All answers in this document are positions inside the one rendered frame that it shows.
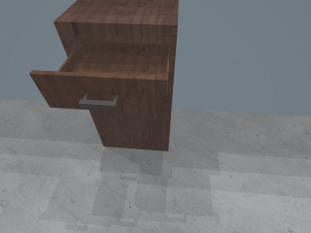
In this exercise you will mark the cabinet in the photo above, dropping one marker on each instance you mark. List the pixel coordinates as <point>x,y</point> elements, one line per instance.
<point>126,21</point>

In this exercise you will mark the handle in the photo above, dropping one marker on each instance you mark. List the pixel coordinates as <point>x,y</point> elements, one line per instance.
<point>98,104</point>

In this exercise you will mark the drawer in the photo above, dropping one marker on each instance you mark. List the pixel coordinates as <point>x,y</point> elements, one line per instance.
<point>137,72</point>

